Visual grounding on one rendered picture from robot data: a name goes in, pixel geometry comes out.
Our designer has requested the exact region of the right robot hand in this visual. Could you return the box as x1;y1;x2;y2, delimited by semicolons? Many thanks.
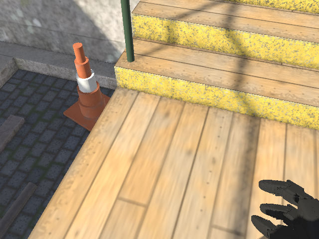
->
251;179;319;239

